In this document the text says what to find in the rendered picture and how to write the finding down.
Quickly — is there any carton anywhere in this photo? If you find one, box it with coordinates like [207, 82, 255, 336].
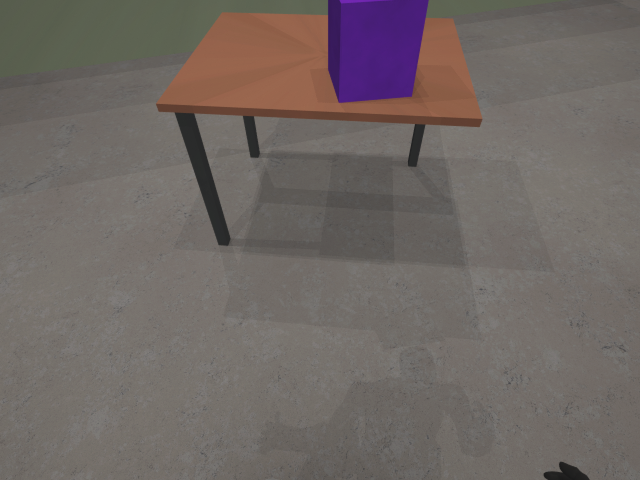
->
[328, 0, 429, 103]

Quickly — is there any table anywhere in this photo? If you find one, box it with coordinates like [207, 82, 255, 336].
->
[156, 12, 482, 246]

